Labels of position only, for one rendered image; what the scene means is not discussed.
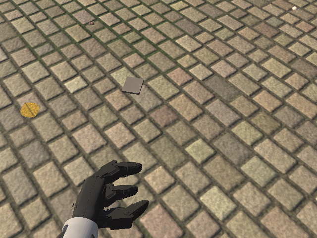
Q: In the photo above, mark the robot left forearm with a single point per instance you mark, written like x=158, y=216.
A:
x=79, y=227

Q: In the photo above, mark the robot left hand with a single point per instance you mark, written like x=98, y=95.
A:
x=95, y=194

